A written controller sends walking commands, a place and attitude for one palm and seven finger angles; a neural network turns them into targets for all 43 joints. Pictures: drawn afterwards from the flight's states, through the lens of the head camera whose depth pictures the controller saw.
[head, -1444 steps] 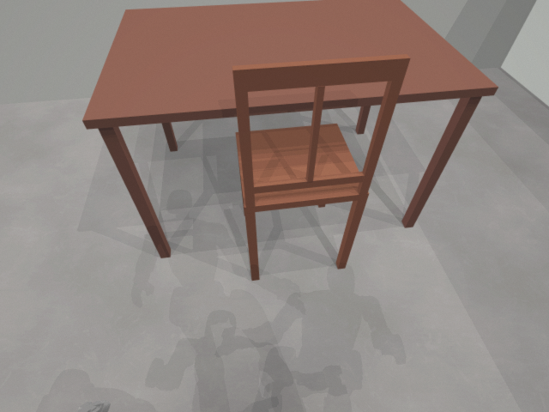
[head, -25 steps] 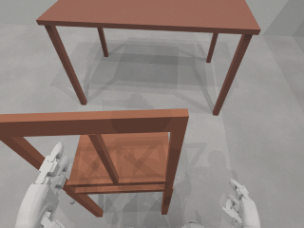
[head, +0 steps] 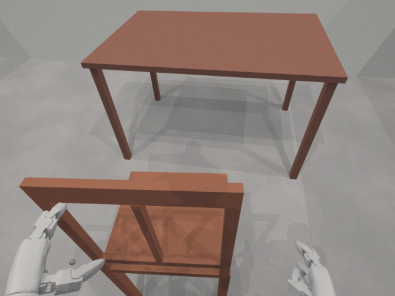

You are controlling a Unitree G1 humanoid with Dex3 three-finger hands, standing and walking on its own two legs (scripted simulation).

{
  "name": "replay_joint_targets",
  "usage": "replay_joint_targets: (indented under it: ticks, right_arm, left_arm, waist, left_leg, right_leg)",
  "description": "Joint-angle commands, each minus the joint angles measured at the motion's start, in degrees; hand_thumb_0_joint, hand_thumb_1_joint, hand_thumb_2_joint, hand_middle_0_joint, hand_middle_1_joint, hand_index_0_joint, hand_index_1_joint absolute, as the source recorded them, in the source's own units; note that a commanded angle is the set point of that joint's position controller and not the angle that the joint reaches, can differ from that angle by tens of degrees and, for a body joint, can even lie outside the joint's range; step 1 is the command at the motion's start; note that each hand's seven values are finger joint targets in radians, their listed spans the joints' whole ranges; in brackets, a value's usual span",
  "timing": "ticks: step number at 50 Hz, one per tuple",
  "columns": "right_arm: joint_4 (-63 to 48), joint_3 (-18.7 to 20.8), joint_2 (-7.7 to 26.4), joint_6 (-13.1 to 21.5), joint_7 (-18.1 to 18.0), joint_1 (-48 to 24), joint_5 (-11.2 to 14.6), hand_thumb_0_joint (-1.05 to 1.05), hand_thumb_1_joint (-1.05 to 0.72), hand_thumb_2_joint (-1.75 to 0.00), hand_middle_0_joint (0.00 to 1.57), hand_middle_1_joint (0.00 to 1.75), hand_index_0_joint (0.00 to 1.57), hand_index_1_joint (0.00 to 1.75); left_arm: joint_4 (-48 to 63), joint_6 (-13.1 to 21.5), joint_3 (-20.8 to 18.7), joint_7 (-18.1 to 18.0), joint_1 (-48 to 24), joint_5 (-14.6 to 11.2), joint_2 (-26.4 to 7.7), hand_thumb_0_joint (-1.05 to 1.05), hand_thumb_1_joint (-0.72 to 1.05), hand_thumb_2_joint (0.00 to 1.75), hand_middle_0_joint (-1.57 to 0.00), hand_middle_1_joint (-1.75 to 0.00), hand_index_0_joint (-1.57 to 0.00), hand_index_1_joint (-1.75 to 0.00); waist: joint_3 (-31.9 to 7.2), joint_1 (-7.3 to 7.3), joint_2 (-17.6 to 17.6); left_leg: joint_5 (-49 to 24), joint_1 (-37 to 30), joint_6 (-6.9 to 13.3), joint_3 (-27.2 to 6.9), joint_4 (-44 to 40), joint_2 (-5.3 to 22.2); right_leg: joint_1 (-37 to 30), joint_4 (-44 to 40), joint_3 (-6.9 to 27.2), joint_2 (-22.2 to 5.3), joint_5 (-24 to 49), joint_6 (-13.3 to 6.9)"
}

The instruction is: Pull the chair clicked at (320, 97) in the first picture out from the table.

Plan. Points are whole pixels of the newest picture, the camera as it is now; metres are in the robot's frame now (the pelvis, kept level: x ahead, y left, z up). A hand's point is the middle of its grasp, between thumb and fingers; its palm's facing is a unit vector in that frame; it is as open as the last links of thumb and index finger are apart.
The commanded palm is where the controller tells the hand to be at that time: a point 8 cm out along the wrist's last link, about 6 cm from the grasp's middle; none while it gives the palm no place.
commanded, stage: draw the hand back to the body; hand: left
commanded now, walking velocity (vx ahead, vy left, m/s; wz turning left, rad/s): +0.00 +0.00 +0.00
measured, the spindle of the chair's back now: (150, 235) +0.26 +0.15 -0.06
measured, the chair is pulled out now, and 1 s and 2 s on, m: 0.62 0.62 0.62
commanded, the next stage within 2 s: step back with the hand held close in 0.64 s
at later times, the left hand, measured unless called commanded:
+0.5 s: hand (60, 255) +0.16 +0.25 +0.07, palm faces +0.27 -0.80 -0.54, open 6.7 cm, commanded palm +0.14 +0.30 +0.18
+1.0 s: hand (61, 263) +0.15 +0.25 +0.08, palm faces +0.19 -0.82 -0.55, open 6.6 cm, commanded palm +0.11 +0.28 +0.19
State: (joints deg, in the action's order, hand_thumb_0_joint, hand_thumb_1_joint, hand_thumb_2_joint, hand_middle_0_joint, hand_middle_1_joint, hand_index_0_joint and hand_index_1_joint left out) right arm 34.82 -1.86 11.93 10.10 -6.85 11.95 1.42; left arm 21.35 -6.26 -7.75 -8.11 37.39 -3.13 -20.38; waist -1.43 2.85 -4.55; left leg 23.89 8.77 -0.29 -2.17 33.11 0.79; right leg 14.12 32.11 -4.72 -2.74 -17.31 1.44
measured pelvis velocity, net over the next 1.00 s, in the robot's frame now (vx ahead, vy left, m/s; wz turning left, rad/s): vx -0.04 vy -0.01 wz -0.02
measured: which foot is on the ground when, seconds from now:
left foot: down 0.00-1.00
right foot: down 0.00-1.00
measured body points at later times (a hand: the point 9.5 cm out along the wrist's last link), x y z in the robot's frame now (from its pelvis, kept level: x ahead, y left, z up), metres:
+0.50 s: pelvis +0.01 -0.01 +0.01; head +0.01 -0.04 +0.45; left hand +0.14 +0.29 +0.11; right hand +0.20 -0.22 -0.08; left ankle -0.07 +0.12 -0.73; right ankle +0.00 -0.14 -0.73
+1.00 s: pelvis -0.04 -0.01 +0.01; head +0.02 -0.03 +0.45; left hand +0.13 +0.29 +0.11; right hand +0.17 -0.24 -0.08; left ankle -0.07 +0.12 -0.73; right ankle +0.00 -0.14 -0.73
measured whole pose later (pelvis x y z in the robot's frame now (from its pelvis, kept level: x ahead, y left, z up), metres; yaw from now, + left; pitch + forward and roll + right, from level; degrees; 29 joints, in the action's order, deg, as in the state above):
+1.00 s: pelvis -0.04 -0.01 +0.01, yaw -1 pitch -2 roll +0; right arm 32.5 -0.7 13.5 7.6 -6.3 7.4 2.7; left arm 22.2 -7.1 -13.8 -6.6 32.7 -4.4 -26.6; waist 9.0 2.7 -2.3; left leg 17.2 7.3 -1.4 -1.1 26.3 0.7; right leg 14.2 27.9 -3.7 -2.7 -11.7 0.4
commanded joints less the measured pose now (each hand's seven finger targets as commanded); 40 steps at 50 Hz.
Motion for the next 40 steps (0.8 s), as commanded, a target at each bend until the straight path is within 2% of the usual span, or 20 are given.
replay_joint_targets:
  ticks: [1,4,6,8,10,12,13,14,16,20,21,23,26,29,32,34,37,38,39,40]
  right_arm:
    - [-8.0,1.6,6.0,5.5,0.3,-7.2,-0.1,0.00,-0.90,-0.90,0.20,0.30,0.20,0.30]
    - [-7.4,1.6,6.2,6.3,0.6,-6.7,-0.4,0.00,-0.90,-0.90,0.20,0.30,0.20,0.30]
    - [-6.9,1.4,6.4,6.7,0.8,-7.2,-0.2,0.00,-0.90,-0.90,0.20,0.30,0.20,0.30]
    - [-6.6,1.3,6.4,7.1,0.9,-6.7,-0.3,0.00,-0.90,-0.90,0.20,0.30,0.20,0.30]
    - [-6.4,1.4,6.7,7.4,1.0,-6.4,-0.2,0.00,-0.90,-0.90,0.20,0.30,0.20,0.30]
    - [-6.1,1.2,6.6,7.8,1.0,-6.2,0.0,0.00,-0.90,-0.90,0.20,0.30,0.20,0.30]
    - [-6.0,1.3,6.7,7.9,0.9,-6.1,0.1,0.00,-0.90,-0.90,0.20,0.30,0.20,0.30]
    - [-6.0,1.3,6.7,8.0,1.0,-6.2,0.0,0.00,-0.90,-0.90,0.20,0.30,0.20,0.30]
    - [-5.8,1.2,6.9,8.3,1.3,-7.0,0.2,0.00,-0.90,-0.90,0.20,0.30,0.20,0.30]
    - [-5.7,1.3,7.0,8.8,1.3,-6.7,-0.1,0.00,-0.90,-0.90,0.20,0.30,0.20,0.30]
    - [-5.4,1.3,7.1,8.9,1.3,-7.3,0.1,0.00,-0.90,-0.90,0.20,0.30,0.20,0.30]
    - [-5.5,1.3,6.9,9.1,1.2,-6.6,0.0,0.00,-0.90,-0.90,0.20,0.30,0.20,0.30]
    - [-5.2,1.2,6.9,9.4,1.3,-7.3,0.1,0.00,-0.90,-0.90,0.20,0.30,0.20,0.30]
    - [-5.2,1.3,7.0,9.3,1.1,-6.5,0.0,0.00,-0.90,-0.90,0.20,0.30,0.20,0.30]
    - [-5.2,1.0,6.4,9.5,1.0,-6.5,0.3,0.00,-0.90,-0.90,0.20,0.30,0.20,0.30]
    - [-5.2,1.1,6.7,9.5,0.9,-6.6,0.2,0.00,-0.90,-0.90,0.20,0.30,0.20,0.30]
    - [-5.2,0.8,6.4,9.6,0.8,-6.6,0.4,0.00,-0.90,-0.90,0.20,0.30,0.20,0.30]
    - [-5.1,0.8,6.7,9.6,0.8,-6.6,0.3,0.00,-0.90,-0.90,0.20,0.30,0.20,0.30]
    - [-8.0,2.8,8.5,6.2,0.3,-4.2,1.8,0.00,-0.90,-0.90,0.20,0.30,0.20,0.30]
    - [-7.9,2.9,7.5,4.7,0.2,-4.8,1.7,0.00,-0.90,-0.90,0.20,0.30,0.20,0.30]
  left_arm:
    - [24.0,8.5,-15.1,-3.9,-12.5,0.6,-12.8,0.00,0.47,0.69,-0.14,-0.21,-0.14,-0.21]
    - [25.2,8.7,-16.6,-4.2,-13.4,0.6,-13.8,0.00,0.57,0.74,-0.16,-0.23,-0.16,-0.23]
    - [26.3,8.4,-18.1,-4.4,-15.4,0.6,-15.9,0.00,0.65,0.78,-0.16,-0.25,-0.16,-0.25]
    - [26.8,8.7,-19.0,-4.6,-15.8,0.5,-16.5,0.00,0.72,0.81,-0.18,-0.26,-0.18,-0.26]
    - [28.9,8.9,-19.8,-4.6,-17.5,0.6,-17.8,0.00,0.79,0.85,-0.19,-0.28,-0.19,-0.28]
    - [30.5,8.6,-20.5,-4.8,-19.2,0.6,-18.9,0.00,0.86,0.88,-0.19,-0.29,-0.19,-0.29]
    - [30.1,8.4,-21.3,-4.9,-19.3,0.5,-19.6,0.00,0.90,0.90,-0.20,-0.30,-0.20,-0.30]
    - [29.1,8.3,-20.8,-4.8,-18.9,0.5,-18.8,0.00,0.90,0.90,-0.20,-0.30,-0.20,-0.30]
    - [29.1,8.0,-20.4,-4.6,-19.0,0.4,-18.6,0.00,0.90,0.90,-0.20,-0.30,-0.20,-0.30]
    - [29.6,8.6,-20.4,-4.6,-19.2,0.6,-18.8,0.00,0.90,0.90,-0.20,-0.30,-0.20,-0.30]
    - [29.1,8.2,-20.6,-4.5,-19.1,0.7,-19.0,0.00,0.90,0.90,-0.20,-0.30,-0.20,-0.30]
    - [29.5,8.6,-20.4,-4.6,-18.7,0.6,-18.5,0.00,0.90,0.90,-0.20,-0.30,-0.20,-0.30]
    - [29.6,8.3,-20.7,-4.5,-18.7,0.8,-19.1,0.00,0.90,0.90,-0.20,-0.30,-0.20,-0.30]
    - [30.2,8.7,-20.5,-4.6,-19.0,0.8,-18.8,0.00,0.90,0.90,-0.20,-0.30,-0.20,-0.30]
    - [30.3,8.5,-20.3,-4.6,-18.5,1.1,-18.5,0.00,0.90,0.90,-0.20,-0.30,-0.20,-0.30]
    - [30.0,8.6,-20.8,-4.6,-18.7,0.9,-19.1,0.00,0.90,0.90,-0.20,-0.30,-0.20,-0.30]
    - [30.5,8.6,-20.1,-4.4,-19.0,1.0,-18.5,0.00,0.90,0.90,-0.20,-0.30,-0.20,-0.30]
    - [30.2,8.5,-19.4,-4.4,-20.2,0.7,-18.0,0.00,0.90,0.90,-0.20,-0.30,-0.20,-0.30]
    - [28.6,11.6,-26.8,-3.1,-30.2,-1.5,-27.1,0.00,0.90,0.90,-0.20,-0.30,-0.20,-0.30]
    - [23.9,11.2,-23.5,-2.2,-26.1,-1.4,-21.7,0.00,0.90,0.90,-0.20,-0.30,-0.20,-0.30]
  waist:
    - [-5.8,0.21,-6.2]
    - [-7.6,0.46,-4.4]
    - [-8.1,0.51,-7.8]
    - [-7.9,0.54,-5.4]
    - [-10.0,0.73,-6.7]
    - [-9.5,0.79,-9.6]
    - [-9.3,0.72,-8.5]
    - [-9.2,0.80,-6.2]
    - [-9.7,0.83,-8.6]
    - [-10.0,1.20,-6.3]
    - [-9.8,1.14,-8.4]
    - [-9.4,1.17,-6.8]
    - [-10.0,1.25,-8.7]
    - [-10.3,1.24,-6.2]
    - [-9.3,1.36,-9.1]
    - [-9.4,1.35,-6.7]
    - [-8.9,1.27,-8.3]
    - [-8.1,0.76,-7.3]
    - [1.0,-0.63,-1.4]
    - [-0.4,-1.24,2.4]
  left_leg:
    - [-27.5,1.2,-0.9,0.1,-7.3,1.4]
    - [-31.6,-0.8,-0.9,0.0,-7.4,1.6]
    - [-31.8,-1.5,-0.9,0.4,-7.4,1.4]
    - [-33.9,-1.9,-0.8,0.2,-7.4,1.6]
    - [-36.7,-3.7,-0.7,0.2,-7.1,1.8]
    - [-37.2,-3.6,-0.9,0.3,-7.2,1.8]
    - [-37.9,-3.8,-1.0,0.2,-7.3,2.0]
    - [-37.7,-3.6,-0.9,0.2,-7.3,2.1]
    - [-36.7,-3.7,-0.9,0.4,-7.4,1.9]
    - [-37.4,-4.0,-0.8,0.0,-7.5,2.2]
    - [-36.1,-3.6,-0.8,0.3,-7.7,2.0]
    - [-37.0,-3.7,-0.9,-0.1,-7.7,2.2]
    - [-35.5,-3.2,-0.9,0.3,-7.6,1.8]
    - [-36.3,-3.5,-0.8,-0.3,-7.7,2.2]
    - [-35.0,-2.7,-1.0,0.2,-7.8,2.1]
    - [-35.1,-2.9,-0.8,-0.1,-7.8,2.2]
    - [-33.0,-2.2,-0.9,0.1,-8.1,2.0]
    - [-32.3,-2.1,-0.8,0.1,-8.2,2.0]
    - [-29.3,0.7,-0.1,-0.6,-8.4,3.3]
    - [-27.0,0.5,-0.3,-0.3,-8.5,3.2]
  right_leg:
    - [-10.0,-4.1,0.8,-0.6,18.2,-3.2]
    - [-11.5,-4.0,0.5,-0.7,21.3,-3.0]
    - [-12.3,-4.4,1.1,-0.8,21.8,-3.0]
    - [-12.6,-4.2,0.5,-0.9,23.8,-2.9]
    - [-13.0,-3.8,0.7,-1.2,25.0,-2.7]
    - [-13.0,-3.9,0.8,-1.4,25.0,-2.7]
    - [-12.8,-3.8,0.4,-1.3,25.0,-2.6]
    - [-12.8,-3.7,0.1,-1.3,25.0,-2.5]
    - [-13.0,-3.8,0.7,-1.3,24.3,-2.5]
    - [-13.0,-3.4,0.2,-1.5,24.4,-2.4]
    - [-12.9,-3.5,0.8,-1.4,23.4,-2.5]
    - [-12.6,-3.2,0.4,-1.5,23.9,-2.5]
    - [-12.9,-3.5,0.9,-1.5,23.3,-2.6]
    - [-12.7,-2.8,0.4,-1.7,23.5,-2.5]
    - [-12.1,-3.3,0.6,-1.8,22.0,-2.6]
    - [-12.0,-2.9,0.3,-1.7,22.2,-2.5]
    - [-11.8,-3.3,0.7,-1.8,21.2,-2.7]
    - [-11.2,-3.3,0.4,-1.6,21.0,-2.5]
    - [-6.3,-6.2,7.1,-3.0,28.8,-3.1]
    - [-7.8,-6.5,6.6,-4.4,31.8,-3.2]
